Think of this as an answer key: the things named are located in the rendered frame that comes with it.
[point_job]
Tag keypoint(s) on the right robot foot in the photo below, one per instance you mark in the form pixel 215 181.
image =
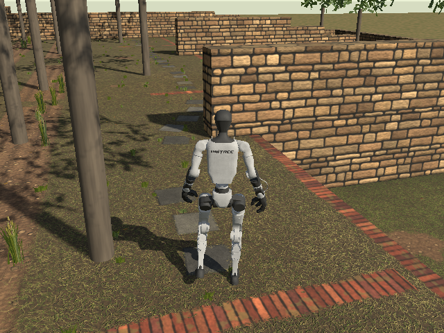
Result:
pixel 234 280

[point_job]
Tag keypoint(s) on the robot left forearm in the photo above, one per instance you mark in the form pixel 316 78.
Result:
pixel 188 182

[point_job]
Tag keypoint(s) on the right robot upper arm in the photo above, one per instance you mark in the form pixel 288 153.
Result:
pixel 248 158

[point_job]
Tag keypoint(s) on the robot right forearm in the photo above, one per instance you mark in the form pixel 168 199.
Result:
pixel 257 186

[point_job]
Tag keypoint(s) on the right robot thigh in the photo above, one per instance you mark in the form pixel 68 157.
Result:
pixel 238 210

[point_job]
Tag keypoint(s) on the left robot hand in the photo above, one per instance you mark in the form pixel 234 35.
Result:
pixel 191 193

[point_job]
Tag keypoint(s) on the right robot hand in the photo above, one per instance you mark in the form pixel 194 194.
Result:
pixel 262 201

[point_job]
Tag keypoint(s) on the left robot upper arm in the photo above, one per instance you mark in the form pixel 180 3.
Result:
pixel 200 146

